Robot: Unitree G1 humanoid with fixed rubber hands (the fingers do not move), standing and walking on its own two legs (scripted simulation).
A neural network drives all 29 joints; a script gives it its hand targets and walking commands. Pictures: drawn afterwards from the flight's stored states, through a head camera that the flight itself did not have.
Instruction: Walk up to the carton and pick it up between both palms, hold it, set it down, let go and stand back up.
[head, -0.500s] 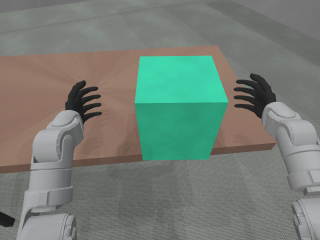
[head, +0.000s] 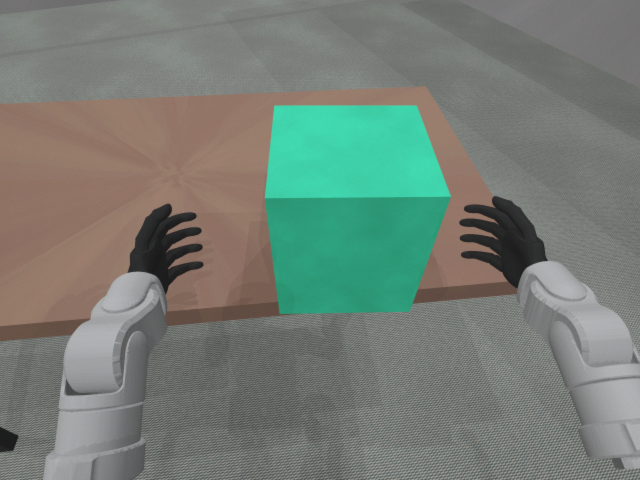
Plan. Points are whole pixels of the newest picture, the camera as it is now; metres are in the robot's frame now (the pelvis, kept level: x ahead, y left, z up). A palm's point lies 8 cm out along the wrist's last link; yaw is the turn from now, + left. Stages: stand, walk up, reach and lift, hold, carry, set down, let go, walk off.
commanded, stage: set down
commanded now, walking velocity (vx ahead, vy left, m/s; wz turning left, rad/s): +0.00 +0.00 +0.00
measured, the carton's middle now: (345, 213) +0.48 +0.00 +0.06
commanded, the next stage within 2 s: let go in 0.82 s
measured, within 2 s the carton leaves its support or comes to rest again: neither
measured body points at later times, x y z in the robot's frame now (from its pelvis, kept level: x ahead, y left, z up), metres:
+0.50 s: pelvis +0.02 +0.00 +0.00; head +0.03 +0.00 +0.45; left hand +0.27 +0.22 +0.06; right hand +0.29 -0.22 +0.07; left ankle +0.05 +0.14 -0.75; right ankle +0.00 -0.10 -0.75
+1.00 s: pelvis +0.03 +0.00 +0.00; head +0.02 +0.00 +0.45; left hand +0.23 +0.21 -0.01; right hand +0.24 -0.22 -0.01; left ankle +0.05 +0.14 -0.75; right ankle +0.00 -0.10 -0.75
